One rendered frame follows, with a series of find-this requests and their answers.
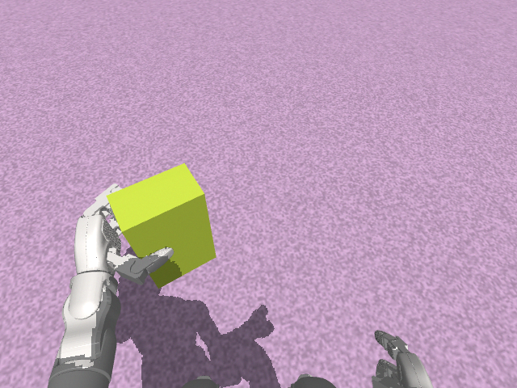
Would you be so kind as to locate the left robot hand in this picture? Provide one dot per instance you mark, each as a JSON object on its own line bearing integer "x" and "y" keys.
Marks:
{"x": 97, "y": 244}

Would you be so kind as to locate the carton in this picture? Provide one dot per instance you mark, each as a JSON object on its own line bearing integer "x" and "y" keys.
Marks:
{"x": 166, "y": 210}

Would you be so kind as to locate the left robot arm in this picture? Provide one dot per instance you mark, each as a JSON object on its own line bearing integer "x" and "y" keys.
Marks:
{"x": 87, "y": 352}

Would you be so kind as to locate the right robot hand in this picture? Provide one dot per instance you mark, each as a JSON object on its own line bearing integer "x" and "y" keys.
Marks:
{"x": 409, "y": 372}

